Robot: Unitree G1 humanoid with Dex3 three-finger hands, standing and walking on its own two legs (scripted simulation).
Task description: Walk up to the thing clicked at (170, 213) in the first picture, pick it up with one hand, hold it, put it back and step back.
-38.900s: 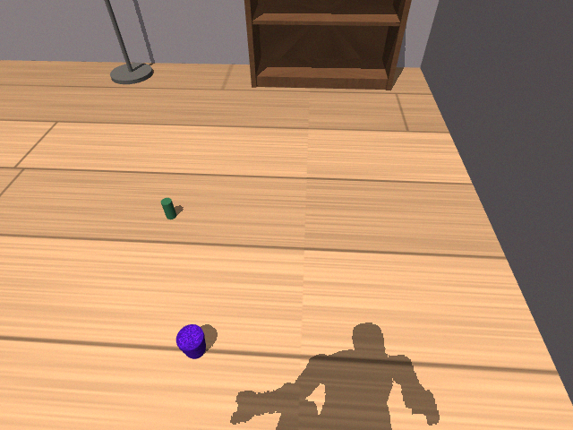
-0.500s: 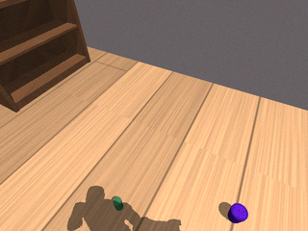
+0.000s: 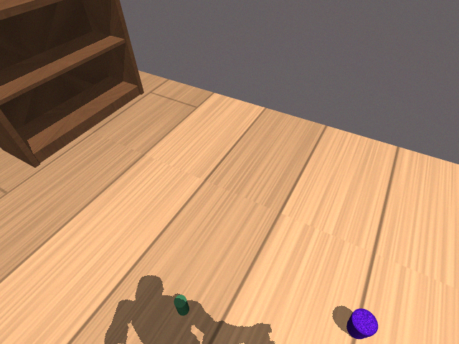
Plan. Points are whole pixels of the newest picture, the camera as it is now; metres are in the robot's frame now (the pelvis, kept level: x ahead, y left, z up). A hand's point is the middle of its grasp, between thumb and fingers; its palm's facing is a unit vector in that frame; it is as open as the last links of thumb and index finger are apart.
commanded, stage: stand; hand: left
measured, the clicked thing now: (181, 305) +0.43 +0.23 -0.73
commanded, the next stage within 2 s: none
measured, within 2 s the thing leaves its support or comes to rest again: neither
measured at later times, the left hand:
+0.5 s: hand out of the picture +0.08 +0.25 -0.16, palm faces -0.04 -0.94 -0.34, open 7.4 cm
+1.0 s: hand out of the picture +0.09 +0.24 -0.15, palm faces -0.03 -0.94 -0.34, open 7.4 cm
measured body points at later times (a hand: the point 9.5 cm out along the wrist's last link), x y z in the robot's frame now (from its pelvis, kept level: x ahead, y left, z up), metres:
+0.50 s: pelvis +0.01 -0.01 +0.00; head +0.02 -0.01 +0.45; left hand +0.09 +0.29 -0.13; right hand +0.08 -0.31 -0.13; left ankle +0.01 +0.14 -0.75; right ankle +0.01 -0.14 -0.75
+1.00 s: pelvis +0.01 -0.01 +0.00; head +0.02 -0.01 +0.45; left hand +0.09 +0.29 -0.13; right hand +0.09 -0.31 -0.13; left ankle +0.01 +0.14 -0.75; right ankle +0.01 -0.14 -0.75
